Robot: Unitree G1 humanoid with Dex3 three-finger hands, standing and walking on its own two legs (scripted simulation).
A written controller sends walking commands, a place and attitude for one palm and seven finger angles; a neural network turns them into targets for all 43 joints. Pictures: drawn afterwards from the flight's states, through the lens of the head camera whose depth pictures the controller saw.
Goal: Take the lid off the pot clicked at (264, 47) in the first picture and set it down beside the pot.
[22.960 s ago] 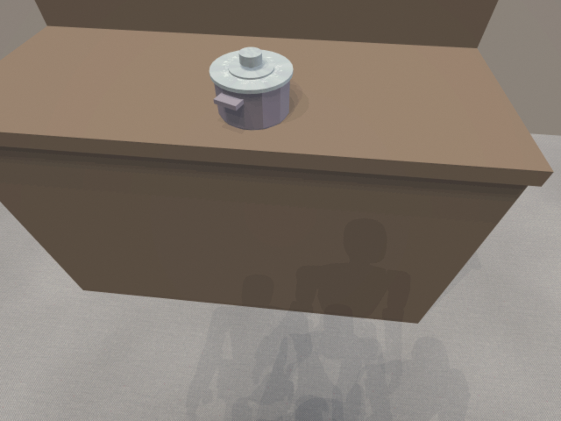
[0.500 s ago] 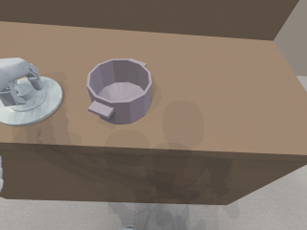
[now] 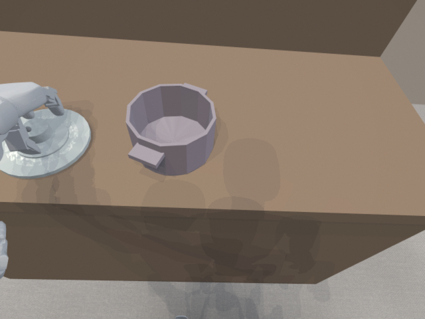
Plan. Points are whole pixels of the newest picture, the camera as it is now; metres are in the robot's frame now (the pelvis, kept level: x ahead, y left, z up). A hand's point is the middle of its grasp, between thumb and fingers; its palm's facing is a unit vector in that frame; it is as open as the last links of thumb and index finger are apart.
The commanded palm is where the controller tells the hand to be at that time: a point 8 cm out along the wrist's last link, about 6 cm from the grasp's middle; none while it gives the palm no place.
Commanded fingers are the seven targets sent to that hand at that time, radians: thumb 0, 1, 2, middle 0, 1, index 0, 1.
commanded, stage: open the fingers wide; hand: left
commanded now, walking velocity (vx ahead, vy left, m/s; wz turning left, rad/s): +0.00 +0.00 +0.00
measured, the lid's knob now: (37, 130) +0.43 +0.34 +0.09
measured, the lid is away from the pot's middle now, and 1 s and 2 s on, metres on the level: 0.25 0.25 0.25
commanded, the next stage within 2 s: raise the empty hand in 0.04 s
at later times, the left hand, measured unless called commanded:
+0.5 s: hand (19, 117) +0.42 +0.34 +0.14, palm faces -0.34 -0.08 -0.94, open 11.0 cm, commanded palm +0.43 +0.32 +0.21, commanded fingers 0.00 -0.11 0.86 -0.45 -0.66 -0.45 -0.66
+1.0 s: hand (8, 86) +0.43 +0.33 +0.19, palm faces -0.28 -0.07 -0.96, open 11.0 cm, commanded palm +0.43 +0.32 +0.26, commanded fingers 0.00 -0.11 0.86 -0.45 -0.66 -0.45 -0.66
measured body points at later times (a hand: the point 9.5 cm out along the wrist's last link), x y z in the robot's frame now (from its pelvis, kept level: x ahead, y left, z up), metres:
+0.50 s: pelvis +0.00 +0.00 +0.01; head +0.05 +0.02 +0.45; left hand +0.43 +0.34 +0.19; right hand +0.09 -0.26 -0.10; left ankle +0.04 +0.03 -0.73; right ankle -0.01 -0.19 -0.72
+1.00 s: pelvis +0.00 -0.01 +0.01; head +0.05 +0.00 +0.46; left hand +0.44 +0.33 +0.25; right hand +0.09 -0.28 -0.10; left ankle +0.04 +0.03 -0.73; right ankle -0.01 -0.19 -0.72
